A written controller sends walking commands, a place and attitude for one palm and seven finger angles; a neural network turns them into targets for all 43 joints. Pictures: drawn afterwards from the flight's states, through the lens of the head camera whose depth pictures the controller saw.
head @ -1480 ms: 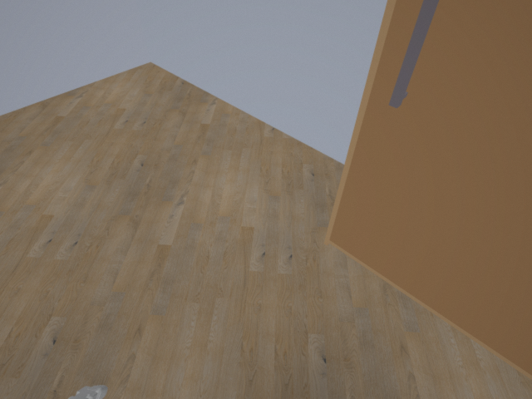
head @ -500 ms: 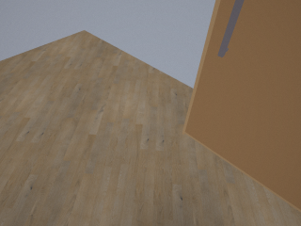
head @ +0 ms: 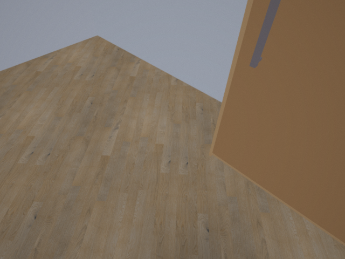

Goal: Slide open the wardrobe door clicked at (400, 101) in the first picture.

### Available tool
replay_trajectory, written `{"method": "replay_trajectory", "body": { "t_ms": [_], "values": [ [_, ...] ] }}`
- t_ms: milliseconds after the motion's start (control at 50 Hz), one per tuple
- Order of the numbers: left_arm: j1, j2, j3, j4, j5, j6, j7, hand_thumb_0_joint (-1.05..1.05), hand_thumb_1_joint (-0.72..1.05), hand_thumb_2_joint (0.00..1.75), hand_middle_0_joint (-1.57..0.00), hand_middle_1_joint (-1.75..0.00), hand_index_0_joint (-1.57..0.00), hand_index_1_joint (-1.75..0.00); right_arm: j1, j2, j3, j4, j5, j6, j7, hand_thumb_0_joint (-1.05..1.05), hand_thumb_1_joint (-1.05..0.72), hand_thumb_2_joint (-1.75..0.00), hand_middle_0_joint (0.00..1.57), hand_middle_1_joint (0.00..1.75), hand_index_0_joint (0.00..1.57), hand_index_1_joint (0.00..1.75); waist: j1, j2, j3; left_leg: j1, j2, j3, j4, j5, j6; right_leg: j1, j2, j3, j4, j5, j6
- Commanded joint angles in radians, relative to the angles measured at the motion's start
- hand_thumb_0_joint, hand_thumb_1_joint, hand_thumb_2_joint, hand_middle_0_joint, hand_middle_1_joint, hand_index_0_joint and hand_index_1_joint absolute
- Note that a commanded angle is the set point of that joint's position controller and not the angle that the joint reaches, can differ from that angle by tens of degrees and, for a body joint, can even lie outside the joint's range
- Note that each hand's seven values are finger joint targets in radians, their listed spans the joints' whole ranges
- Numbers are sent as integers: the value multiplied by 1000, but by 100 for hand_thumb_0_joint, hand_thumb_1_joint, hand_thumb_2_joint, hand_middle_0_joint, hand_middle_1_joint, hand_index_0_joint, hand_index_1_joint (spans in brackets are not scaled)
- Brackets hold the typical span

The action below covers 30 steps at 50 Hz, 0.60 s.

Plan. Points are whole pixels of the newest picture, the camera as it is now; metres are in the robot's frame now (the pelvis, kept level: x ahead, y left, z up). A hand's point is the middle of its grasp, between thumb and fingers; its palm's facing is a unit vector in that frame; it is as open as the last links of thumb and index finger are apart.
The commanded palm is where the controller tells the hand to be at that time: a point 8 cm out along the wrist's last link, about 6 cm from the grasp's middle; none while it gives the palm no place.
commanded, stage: walk to a spot facing it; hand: left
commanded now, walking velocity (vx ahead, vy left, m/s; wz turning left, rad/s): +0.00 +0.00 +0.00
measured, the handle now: (267, 31) +0.84 -0.29 +0.16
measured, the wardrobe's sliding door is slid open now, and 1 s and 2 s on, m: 0.00 0.00 0.00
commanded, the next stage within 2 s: turn to face it in 1.32 s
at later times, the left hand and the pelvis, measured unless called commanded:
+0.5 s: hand out of the picture +0.01 +0.25 -0.21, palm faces +0.20 -0.96 -0.21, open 7.4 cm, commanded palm none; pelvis -0.02 +0.04 -0.03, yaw +13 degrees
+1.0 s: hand out of the picture +0.07 +0.25 -0.16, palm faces +0.37 -0.91 -0.21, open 7.4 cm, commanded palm none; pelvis +0.06 +0.04 +0.00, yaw +23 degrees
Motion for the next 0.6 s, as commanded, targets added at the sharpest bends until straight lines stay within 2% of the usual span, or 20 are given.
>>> {"method": "replay_trajectory", "body": {
  "t_ms": [0,80,140,180,200,240,260,280,300,340,380,400,420,440,460,480,500,520,540,580],
  "values": [
    [-33,208,41,-63,-5,-29,18,0,90,90,-20,-30,-20,-30,-42,-203,-36,-61,1,-26,-11,0,-90,-90,20,30,20,30,2,-3,-88,18,116,-83,-46,173,33,26,-119,97,-65,182,-30],
    [-35,206,44,-67,-7,-22,19,0,90,90,-20,-30,-20,-30,-42,-200,-36,-64,-1,-21,-10,0,-90,-90,20,30,20,30,3,18,-74,-8,112,-91,-35,190,33,30,-123,77,-42,177,-24],
    [24,111,35,-68,-8,7,31,0,90,90,-20,-30,-20,-30,9,-93,-19,-70,-3,3,-6,0,-90,-90,20,30,20,30,10,8,-75,-80,104,-87,24,234,21,42,-137,45,23,198,-3],
    [45,118,42,-82,-6,18,34,0,90,90,-20,-30,-20,-30,12,-91,-24,-88,-4,18,-4,0,-90,-90,20,30,20,30,19,-3,-53,-151,90,-90,72,199,21,35,-161,48,34,168,-8],
    [54,129,51,-91,-4,22,36,0,90,90,-20,-30,-20,-30,18,-90,-28,-103,-5,24,-3,0,-90,-90,20,30,20,30,22,-32,-52,-188,75,-86,114,180,20,42,-185,58,31,160,-21],
    [78,163,67,-119,1,24,39,0,90,90,-20,-30,-20,-30,22,-77,-42,-133,-4,35,-2,0,-90,-90,20,30,20,30,31,-141,-59,-237,26,-25,282,40,5,32,-299,128,-20,174,-91],
    [83,169,73,-134,4,23,41,0,90,90,-20,-30,-20,-30,22,-68,-49,-149,-5,43,-4,0,-90,-90,20,30,20,30,37,-209,-41,-275,5,5,414,-211,-6,13,-366,165,-53,216,-150],
    [81,167,78,-146,11,19,44,0,90,90,-20,-30,-20,-30,22,-68,-56,-155,-5,45,-3,0,-90,-90,20,30,20,30,40,-218,-36,-299,13,7,541,-306,-9,1,-395,171,-59,288,-189],
    [64,155,78,-161,13,18,50,0,90,90,-20,-30,-20,-30,38,-66,-62,-161,-2,45,-1,0,-90,-90,20,30,20,30,26,-198,-41,-302,29,1,605,-331,-10,-6,-405,141,-46,345,-203],
    [12,148,81,-191,18,14,47,0,90,90,-20,-30,-20,-30,72,-28,-63,-164,6,43,10,0,-90,-90,20,30,20,30,-11,-161,-28,-255,61,24,522,-319,-21,-40,-375,28,19,404,-172],
    [12,144,86,-203,13,18,43,0,90,90,-20,-30,-20,-30,123,-7,-63,-163,4,38,17,0,-90,-90,20,30,20,30,-29,-153,-53,-169,50,81,344,-176,-25,-65,-347,-38,105,343,-114],
    [16,129,87,-206,7,22,41,0,90,90,-20,-30,-20,-30,157,-11,-66,-157,0,35,19,0,-90,-90,20,30,20,30,-43,-93,-59,-88,37,91,223,-59,-20,-112,-316,-89,180,265,-69],
    [46,94,82,-211,-1,30,36,0,90,90,-20,-30,-20,-30,211,-47,-72,-150,-8,29,18,0,-90,-90,20,30,20,30,-62,42,-87,13,79,-14,91,16,5,-216,-252,-125,335,63,-13],
    [41,14,70,-243,-7,39,27,0,90,90,-20,-30,-20,-30,255,-150,-100,-154,-16,22,14,0,-90,-90,20,30,20,30,-79,381,-46,16,307,-409,-69,77,110,-437,-90,-163,575,-419,72],
    [-10,19,65,-270,4,45,26,0,90,90,-20,-30,-20,-30,290,-187,-107,-145,-17,22,7,0,-90,-90,20,30,20,30,-95,320,-52,-27,398,-550,-138,-36,201,-474,-61,-43,723,-461,56],
    [-8,23,75,-262,6,45,18,0,90,90,-20,-30,-20,-30,255,-166,-103,-156,-16,24,2,0,-90,-90,20,30,20,30,-69,192,-48,-59,375,-507,-172,-301,209,-478,-100,12,759,-353,37],
    [-25,14,79,-254,12,39,13,0,90,90,-20,-30,-20,-30,222,-133,-101,-174,-17,18,-3,0,-90,-90,20,30,20,30,-56,185,-46,-82,317,-517,-182,-416,180,-507,-99,18,788,-286,39],
    [-12,21,85,-236,13,33,6,0,90,90,-20,-30,-20,-30,185,-101,-91,-181,-17,13,-8,0,-90,-90,20,30,20,30,-42,150,-21,-117,279,-477,-181,-462,152,-501,-98,27,807,-211,44],
    [21,18,87,-217,14,27,1,0,90,90,-20,-30,-20,-30,169,-77,-83,-186,-17,3,-11,0,-90,-90,20,30,20,30,-25,123,-8,-124,247,-422,-181,-425,137,-490,-98,27,804,-152,47],
    [68,-2,84,-193,13,17,-6,0,90,90,-20,-30,-20,-30,192,-58,-82,-178,-11,-15,-14,0,-90,-90,20,30,20,30,-18,99,-39,-67,196,-342,-166,-316,133,-483,-88,9,773,-92,57]
  ]
}}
